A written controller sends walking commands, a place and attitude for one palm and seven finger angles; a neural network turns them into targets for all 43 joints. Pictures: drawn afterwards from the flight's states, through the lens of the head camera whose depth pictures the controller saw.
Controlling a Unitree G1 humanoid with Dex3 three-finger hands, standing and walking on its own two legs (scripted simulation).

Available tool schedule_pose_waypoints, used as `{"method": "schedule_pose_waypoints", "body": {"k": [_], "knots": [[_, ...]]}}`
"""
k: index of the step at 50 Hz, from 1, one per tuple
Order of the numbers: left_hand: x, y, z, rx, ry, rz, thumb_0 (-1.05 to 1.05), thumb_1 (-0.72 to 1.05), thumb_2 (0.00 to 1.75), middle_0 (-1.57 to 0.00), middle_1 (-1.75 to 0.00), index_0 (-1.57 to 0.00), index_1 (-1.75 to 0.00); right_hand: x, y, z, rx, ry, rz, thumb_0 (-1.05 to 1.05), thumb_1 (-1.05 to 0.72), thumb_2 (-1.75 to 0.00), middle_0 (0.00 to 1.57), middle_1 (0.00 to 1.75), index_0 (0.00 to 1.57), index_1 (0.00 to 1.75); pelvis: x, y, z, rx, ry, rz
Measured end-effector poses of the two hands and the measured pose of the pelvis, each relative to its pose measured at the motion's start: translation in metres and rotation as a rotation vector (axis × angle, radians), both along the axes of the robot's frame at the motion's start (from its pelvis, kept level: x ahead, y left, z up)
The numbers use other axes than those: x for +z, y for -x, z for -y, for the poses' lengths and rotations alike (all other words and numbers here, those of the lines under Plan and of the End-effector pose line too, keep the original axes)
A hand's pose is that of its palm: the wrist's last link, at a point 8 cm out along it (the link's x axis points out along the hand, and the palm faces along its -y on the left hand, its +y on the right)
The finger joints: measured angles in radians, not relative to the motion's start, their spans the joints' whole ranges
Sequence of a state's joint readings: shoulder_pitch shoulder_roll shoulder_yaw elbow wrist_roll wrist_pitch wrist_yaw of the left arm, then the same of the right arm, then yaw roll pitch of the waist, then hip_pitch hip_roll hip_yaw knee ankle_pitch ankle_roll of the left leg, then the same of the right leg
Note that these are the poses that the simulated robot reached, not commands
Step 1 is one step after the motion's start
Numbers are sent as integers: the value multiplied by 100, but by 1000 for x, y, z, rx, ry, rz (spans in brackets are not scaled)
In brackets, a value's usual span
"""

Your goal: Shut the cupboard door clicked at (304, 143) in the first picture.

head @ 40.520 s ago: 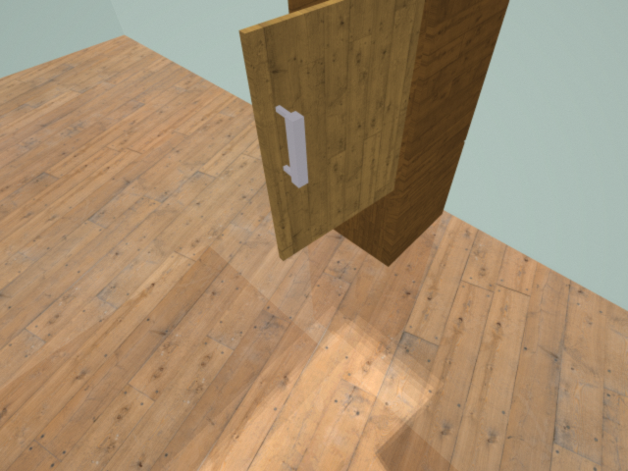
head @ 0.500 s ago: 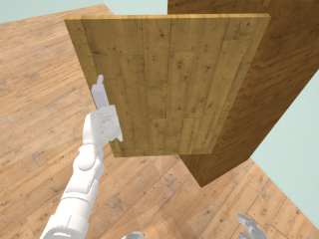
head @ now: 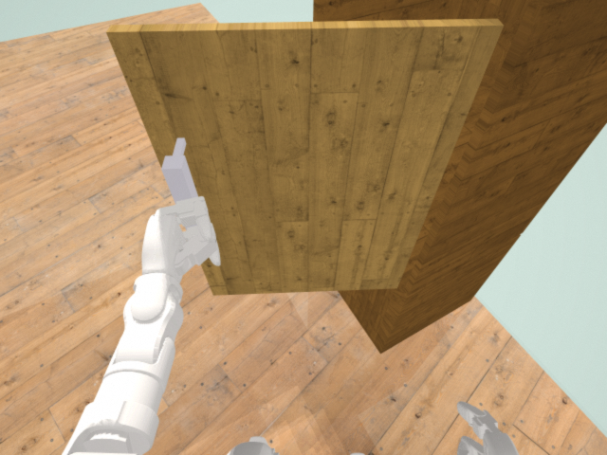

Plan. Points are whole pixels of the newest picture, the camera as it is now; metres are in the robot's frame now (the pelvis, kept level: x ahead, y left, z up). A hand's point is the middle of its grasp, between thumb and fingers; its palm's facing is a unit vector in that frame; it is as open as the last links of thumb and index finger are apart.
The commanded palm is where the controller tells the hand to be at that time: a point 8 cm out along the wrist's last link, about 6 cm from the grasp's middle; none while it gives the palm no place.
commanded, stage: push the door shut along its arc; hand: left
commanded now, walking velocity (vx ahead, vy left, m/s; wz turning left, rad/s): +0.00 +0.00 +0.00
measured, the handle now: (190, 192) +0.46 +0.18 +0.08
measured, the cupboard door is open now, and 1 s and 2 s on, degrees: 64 48 37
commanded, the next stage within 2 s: pull the fist back off the door in 1.82 s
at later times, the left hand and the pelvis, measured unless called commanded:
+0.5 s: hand (210, 207) +0.43 +0.15 +0.08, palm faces -0.08 -1.00 -0.02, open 3.1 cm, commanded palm +0.42 +0.20 +0.08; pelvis +0.00 +0.01 -0.01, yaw +0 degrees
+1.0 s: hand (236, 175) +0.50 +0.12 +0.08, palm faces -0.21 -0.98 -0.01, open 3.1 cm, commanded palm +0.49 +0.17 +0.08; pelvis -0.01 +0.02 -0.02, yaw -1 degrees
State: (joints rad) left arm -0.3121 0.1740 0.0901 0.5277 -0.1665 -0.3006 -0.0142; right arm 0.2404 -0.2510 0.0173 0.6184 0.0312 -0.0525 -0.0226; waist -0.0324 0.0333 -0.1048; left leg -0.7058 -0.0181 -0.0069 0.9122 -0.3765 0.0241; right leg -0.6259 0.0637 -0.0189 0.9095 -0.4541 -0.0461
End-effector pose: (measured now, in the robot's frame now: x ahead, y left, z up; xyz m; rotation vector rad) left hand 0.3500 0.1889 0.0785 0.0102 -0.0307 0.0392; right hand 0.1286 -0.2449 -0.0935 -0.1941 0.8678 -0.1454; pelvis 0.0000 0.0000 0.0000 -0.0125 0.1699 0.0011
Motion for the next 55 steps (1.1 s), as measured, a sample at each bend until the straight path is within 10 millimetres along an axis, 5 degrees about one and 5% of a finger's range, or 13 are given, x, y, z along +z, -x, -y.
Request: {"method": "schedule_pose_waypoints", "body": {"k": [9,34,55], "knots": [[0,-22,-14,-17,-32,-16,3,88,90,-130,-150,-130,-150,-6,9,-1,-13,-2,-37,1,-91,-90,20,30,21,30,-2,-1,0,4,4,-11],[1,-89,-14,-158,-1,-33,2,90,90,-131,-150,-131,-150,-22,88,-3,-109,35,-246,1,-91,-90,20,30,21,30,-12,5,-19,0,27,-80],[5,-147,16,-261,-2,-50,2,90,90,-130,-150,-130,-150,-33,145,-7,-183,34,-386,0,-91,-90,20,30,21,30,-26,5,-23,-16,37,-170]]}}
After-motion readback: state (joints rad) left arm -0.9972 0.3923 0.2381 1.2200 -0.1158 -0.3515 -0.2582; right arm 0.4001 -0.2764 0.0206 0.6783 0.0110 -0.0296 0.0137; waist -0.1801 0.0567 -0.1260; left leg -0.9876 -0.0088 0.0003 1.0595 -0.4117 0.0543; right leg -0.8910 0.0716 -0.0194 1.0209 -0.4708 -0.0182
